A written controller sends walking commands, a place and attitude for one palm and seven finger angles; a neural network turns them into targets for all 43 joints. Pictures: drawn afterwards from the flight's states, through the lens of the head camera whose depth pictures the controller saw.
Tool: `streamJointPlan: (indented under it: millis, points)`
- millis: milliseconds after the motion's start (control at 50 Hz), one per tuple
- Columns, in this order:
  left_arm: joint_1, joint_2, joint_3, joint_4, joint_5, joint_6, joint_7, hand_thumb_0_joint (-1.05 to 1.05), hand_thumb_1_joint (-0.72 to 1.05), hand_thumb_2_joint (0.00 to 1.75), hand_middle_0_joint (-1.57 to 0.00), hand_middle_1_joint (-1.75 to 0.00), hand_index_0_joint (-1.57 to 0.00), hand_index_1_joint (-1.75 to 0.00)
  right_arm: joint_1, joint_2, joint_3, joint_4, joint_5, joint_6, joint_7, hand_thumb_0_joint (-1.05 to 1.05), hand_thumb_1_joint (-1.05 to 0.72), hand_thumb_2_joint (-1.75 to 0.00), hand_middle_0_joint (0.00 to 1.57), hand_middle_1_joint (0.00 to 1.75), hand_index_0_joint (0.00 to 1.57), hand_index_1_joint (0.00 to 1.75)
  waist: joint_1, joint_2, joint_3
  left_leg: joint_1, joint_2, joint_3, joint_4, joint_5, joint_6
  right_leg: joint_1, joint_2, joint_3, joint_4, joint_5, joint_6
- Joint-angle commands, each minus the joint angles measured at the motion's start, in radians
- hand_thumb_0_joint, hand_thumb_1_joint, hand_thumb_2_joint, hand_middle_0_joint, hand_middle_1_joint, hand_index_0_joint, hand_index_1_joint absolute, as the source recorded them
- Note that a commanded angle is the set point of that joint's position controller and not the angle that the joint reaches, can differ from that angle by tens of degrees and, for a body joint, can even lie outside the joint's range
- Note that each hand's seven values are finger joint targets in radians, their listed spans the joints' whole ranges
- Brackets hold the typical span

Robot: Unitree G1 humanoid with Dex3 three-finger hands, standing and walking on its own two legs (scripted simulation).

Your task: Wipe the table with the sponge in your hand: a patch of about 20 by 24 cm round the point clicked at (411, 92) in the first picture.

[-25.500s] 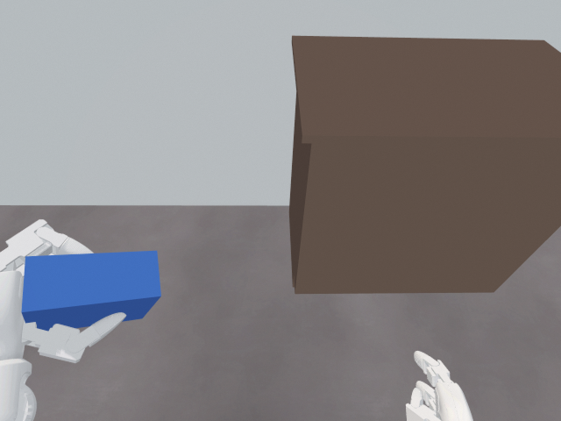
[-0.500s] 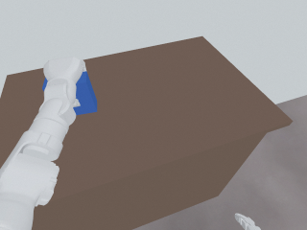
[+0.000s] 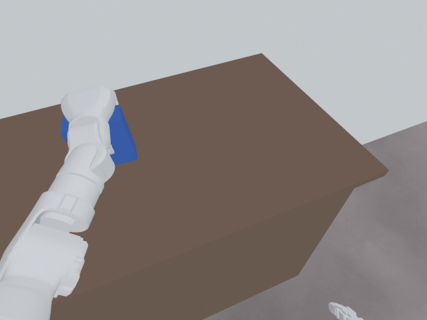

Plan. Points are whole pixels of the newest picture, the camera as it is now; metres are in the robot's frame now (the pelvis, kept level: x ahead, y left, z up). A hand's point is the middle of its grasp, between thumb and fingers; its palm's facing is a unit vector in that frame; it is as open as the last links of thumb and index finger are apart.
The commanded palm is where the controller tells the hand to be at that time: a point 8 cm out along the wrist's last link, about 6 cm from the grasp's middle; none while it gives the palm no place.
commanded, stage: wipe back along the middle lane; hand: left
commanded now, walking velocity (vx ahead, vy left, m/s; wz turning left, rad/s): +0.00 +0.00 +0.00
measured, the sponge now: (106, 145) +0.43 +0.26 +0.10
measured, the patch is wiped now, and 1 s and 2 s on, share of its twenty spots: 0.80 0.90 0.95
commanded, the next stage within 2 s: slide across to the third lane in 1.54 s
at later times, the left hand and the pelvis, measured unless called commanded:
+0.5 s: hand (106, 145) +0.39 +0.22 +0.14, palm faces +0.01 -0.02 -1.00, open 9.5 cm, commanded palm +0.35 +0.22 +0.17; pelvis -0.02 -0.01 +0.00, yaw -1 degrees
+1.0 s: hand (109, 161) +0.35 +0.21 +0.14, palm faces +0.13 -0.06 -0.99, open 9.5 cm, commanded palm +0.29 +0.19 +0.16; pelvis -0.01 +0.00 +0.00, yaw -1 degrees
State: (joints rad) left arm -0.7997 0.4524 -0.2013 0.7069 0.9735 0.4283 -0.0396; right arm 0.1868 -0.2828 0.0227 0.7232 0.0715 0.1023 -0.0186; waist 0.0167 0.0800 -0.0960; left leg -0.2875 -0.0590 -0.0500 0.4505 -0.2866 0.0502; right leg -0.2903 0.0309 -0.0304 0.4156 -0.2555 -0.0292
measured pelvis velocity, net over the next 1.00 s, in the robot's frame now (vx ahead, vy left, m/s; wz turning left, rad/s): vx -0.01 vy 0.00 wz -0.02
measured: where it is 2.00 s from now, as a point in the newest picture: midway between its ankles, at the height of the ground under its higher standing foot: outside the picture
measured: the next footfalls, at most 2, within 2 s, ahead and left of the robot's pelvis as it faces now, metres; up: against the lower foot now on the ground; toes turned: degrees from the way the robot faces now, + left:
none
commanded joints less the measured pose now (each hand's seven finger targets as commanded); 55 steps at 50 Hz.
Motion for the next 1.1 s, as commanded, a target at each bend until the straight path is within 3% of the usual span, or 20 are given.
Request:
streamJointPlan:
  millis: [0, 60, 80, 200, 260, 280, 320, 400, 440, 480, 520, 580, 700, 720, 780, 840, 880, 940, 980, 1080]
  points:
    - [-0.221, 0.110, 0.041, -0.188, -0.023, -0.001, -0.017, 0.00, 0.10, 1.30, -1.20, -1.60, -1.20, -1.60, -0.117, -0.124, -0.035, -0.155, 0.004, -0.032, -0.010, 0.00, -0.90, -0.90, 0.20, 0.30, 0.20, 0.30, -0.004, -0.122, -0.297, 0.130, 0.041, 0.008, 0.016, 0.562, -0.001, 0.200, -0.025, 0.009, 0.015, 0.544, -0.033]
    - [-0.194, 0.086, 0.019, -0.238, -0.031, 0.025, -0.015, 0.00, 0.10, 1.30, -1.20, -1.60, -1.20, -1.60, -0.143, -0.121, -0.033, -0.167, 0.011, -0.027, -0.007, 0.00, -0.90, -0.90, 0.20, 0.30, 0.20, 0.30, -0.001, -0.122, -0.273, 0.112, 0.036, 0.016, 0.007, 0.498, 0.001, 0.201, -0.026, 0.010, 0.012, 0.528, -0.032]
    - [-0.176, 0.130, 0.065, -0.253, -0.037, 0.029, -0.014, 0.00, 0.10, 1.30, -1.20, -1.60, -1.20, -1.60, -0.156, -0.122, -0.032, -0.169, 0.013, -0.026, -0.008, 0.00, -0.90, -0.90, 0.20, 0.30, 0.20, 0.30, 0.011, -0.115, -0.279, 0.106, 0.038, 0.012, 0.001, 0.505, 0.002, 0.214, -0.028, 0.017, 0.013, 0.534, -0.037]
    - [-0.095, 0.116, 0.052, -0.276, -0.048, 0.075, -0.008, 0.00, 0.10, 1.30, -1.20, -1.60, -1.20, -1.60, -0.195, -0.120, -0.024, -0.184, 0.019, -0.015, -0.013, 0.00, -0.90, -0.90, 0.20, 0.30, 0.20, 0.30, 0.017, -0.143, -0.234, 0.078, 0.030, 0.029, -0.020, 0.397, 0.004, 0.224, -0.028, 0.020, 0.003, 0.474, -0.031]
    - [-0.107, 0.125, 0.047, -0.243, -0.044, 0.097, -0.009, 0.00, 0.10, 1.30, -1.20, -1.60, -1.20, -1.60, -0.210, -0.120, -0.017, -0.180, 0.024, -0.010, -0.020, 0.00, -0.90, -0.90, 0.20, 0.30, 0.20, 0.30, 0.007, -0.154, -0.194, 0.059, 0.029, 0.036, -0.033, 0.321, 0.002, 0.198, -0.029, 0.029, -0.016, 0.402, -0.026]
    - [-0.099, 0.153, 0.074, -0.235, -0.048, 0.100, -0.011, 0.00, 0.10, 1.30, -1.20, -1.60, -1.20, -1.60, -0.222, -0.120, -0.013, -0.185, 0.025, -0.011, -0.024, 0.00, -0.90, -0.90, 0.20, 0.30, 0.20, 0.30, 0.017, -0.148, -0.189, 0.051, 0.031, 0.032, -0.043, 0.311, 0.002, 0.200, -0.031, 0.033, -0.018, 0.385, -0.030]
    - [-0.113, 0.128, 0.036, -0.198, -0.034, 0.109, -0.016, 0.00, 0.10, 1.30, -1.20, -1.60, -1.20, -1.60, -0.216, -0.120, -0.011, -0.180, 0.027, -0.007, -0.028, 0.00, -0.90, -0.90, 0.20, 0.30, 0.20, 0.30, 0.005, -0.148, -0.170, 0.047, 0.030, 0.036, -0.044, 0.279, -0.001, 0.178, -0.029, 0.027, -0.020, 0.337, -0.025]
    - [-0.097, 0.133, 0.042, -0.193, -0.025, 0.099, -0.022, 0.00, 0.10, 1.30, -1.20, -1.60, -1.20, -1.60, -0.216, -0.118, -0.009, -0.190, 0.025, -0.006, -0.031, 0.00, -0.90, -0.90, 0.20, 0.30, 0.20, 0.30, 0.009, -0.121, -0.206, 0.060, 0.030, 0.031, -0.039, 0.277, -0.001, 0.180, -0.028, 0.030, -0.015, 0.313, -0.030]
    - [-0.053, 0.089, 0.016, -0.209, -0.025, 0.094, -0.022, 0.00, 0.10, 1.30, -1.20, -1.60, -1.20, -1.60, -0.218, -0.113, -0.009, -0.204, 0.026, -0.007, -0.026, 0.00, -0.90, -0.90, 0.20, 0.30, 0.20, 0.30, 0.011, -0.120, -0.209, 0.062, 0.031, 0.034, -0.032, 0.283, -0.001, 0.177, -0.026, 0.029, -0.012, 0.325, -0.030]
    - [-0.020, 0.102, 0.041, -0.229, -0.033, 0.087, -0.025, 0.00, 0.10, 1.30, -1.20, -1.60, -1.20, -1.60, -0.233, -0.113, -0.007, -0.214, 0.026, -0.007, -0.024, 0.00, -0.90, -0.90, 0.20, 0.30, 0.20, 0.30, 0.019, -0.124, -0.210, 0.053, 0.033, 0.029, -0.033, 0.286, 0.000, 0.183, -0.027, 0.039, -0.012, 0.339, -0.034]
    - [0.029, 0.039, -0.004, -0.260, -0.040, 0.088, -0.020, 0.00, 0.10, 1.30, -1.20, -1.60, -1.20, -1.60, -0.231, -0.108, -0.011, -0.225, 0.026, -0.006, -0.019, 0.00, -0.90, -0.90, 0.20, 0.30, 0.20, 0.30, 0.019, -0.133, -0.202, 0.060, 0.031, 0.033, -0.028, 0.287, 0.001, 0.182, -0.024, 0.027, -0.009, 0.334, -0.029]
    - [0.087, 0.041, 0.021, -0.321, -0.059, 0.102, -0.016, 0.00, 0.10, 1.30, -1.20, -1.60, -1.20, -1.60, -0.261, -0.109, -0.010, -0.236, 0.030, -0.004, -0.010, 0.00, -0.90, -0.90, 0.20, 0.30, 0.20, 0.30, 0.033, -0.131, -0.194, 0.058, 0.035, 0.025, -0.029, 0.303, 0.000, 0.182, -0.022, 0.035, -0.006, 0.352, -0.035]
    - [0.154, -0.047, -0.052, -0.387, -0.081, 0.174, -0.009, 0.00, 0.10, 1.30, -1.20, -1.60, -1.20, -1.60, -0.294, -0.109, -0.009, -0.234, 0.038, 0.001, 0.002, 0.00, -0.90, -0.90, 0.20, 0.30, 0.20, 0.30, 0.027, -0.151, -0.137, 0.066, 0.042, 0.023, -0.031, 0.284, -0.002, 0.143, -0.017, 0.016, -0.001, 0.311, -0.031]
    - [0.167, -0.080, -0.078, -0.409, -0.086, 0.186, -0.010, 0.00, 0.10, 1.30, -1.20, -1.60, -1.20, -1.60, -0.296, -0.105, -0.011, -0.239, 0.038, -0.001, 0.007, 0.00, -0.90, -0.90, 0.20, 0.30, 0.20, 0.30, 0.027, -0.149, -0.145, 0.075, 0.040, 0.024, -0.026, 0.299, 0.000, 0.145, -0.016, 0.012, 0.003, 0.332, -0.031]
    - [0.249, -0.057, -0.043, -0.468, -0.093, 0.214, -0.014, 0.00, 0.10, 1.30, -1.20, -1.60, -1.20, -1.60, -0.326, -0.106, -0.010, -0.253, 0.037, -0.001, 0.016, 0.00, -0.90, -0.90, 0.20, 0.30, 0.20, 0.30, 0.049, -0.163, -0.187, 0.082, 0.044, 0.021, -0.015, 0.347, -0.002, 0.181, -0.016, 0.016, 0.023, 0.391, -0.035]
    - [0.287, -0.128, -0.118, -0.521, -0.089, 0.232, -0.023, 0.00, 0.10, 1.30, -1.20, -1.60, -1.20, -1.60, -0.335, -0.101, -0.009, -0.257, 0.040, 0.001, 0.031, 0.00, -0.90, -0.90, 0.20, 0.30, 0.20, 0.30, 0.037, -0.173, -0.181, 0.093, 0.044, 0.024, 0.001, 0.373, -0.004, 0.173, -0.013, 0.004, 0.042, 0.417, -0.031]
    - [0.328, -0.100, -0.083, -0.561, -0.093, 0.246, -0.026, 0.00, 0.10, 1.30, -1.20, -1.60, -1.20, -1.60, -0.357, -0.097, -0.007, -0.269, 0.041, 0.002, 0.038, 0.00, -0.90, -0.90, 0.20, 0.30, 0.20, 0.30, 0.054, -0.168, -0.181, 0.092, 0.049, 0.017, 0.000, 0.387, -0.003, 0.179, -0.012, 0.006, 0.048, 0.422, -0.035]
    - [0.297, -0.121, -0.128, -0.574, -0.075, 0.268, -0.031, 0.00, 0.10, 1.30, -1.20, -1.60, -1.20, -1.60, -0.360, -0.094, 0.000, -0.266, 0.042, 0.006, 0.041, 0.00, -0.90, -0.90, 0.20, 0.30, 0.20, 0.30, 0.037, -0.164, -0.137, 0.089, 0.048, 0.021, 0.004, 0.369, -0.007, 0.148, -0.009, -0.002, 0.055, 0.395, -0.033]
    - [0.307, -0.098, -0.101, -0.610, -0.074, 0.275, -0.031, 0.00, 0.10, 1.30, -1.20, -1.60, -1.20, -1.60, -0.373, -0.092, 0.000, -0.273, 0.041, 0.009, 0.042, 0.00, -0.90, -0.90, 0.20, 0.30, 0.20, 0.30, 0.047, -0.152, -0.136, 0.092, 0.049, 0.018, 0.001, 0.361, -0.007, 0.148, -0.007, 0.005, 0.054, 0.382, -0.037]
    - [0.371, -0.123, -0.114, -0.677, -0.073, 0.272, -0.029, 0.00, 0.10, 1.30, -1.20, -1.60, -1.20, -1.60, -0.393, -0.079, 0.008, -0.290, 0.039, 0.014, 0.050, 0.00, -0.90, -0.90, 0.20, 0.30, 0.20, 0.30, 0.055, -0.135, -0.142, 0.100, 0.052, 0.014, 0.013, 0.383, -0.011, 0.147, -0.003, 0.006, 0.071, 0.389, -0.042]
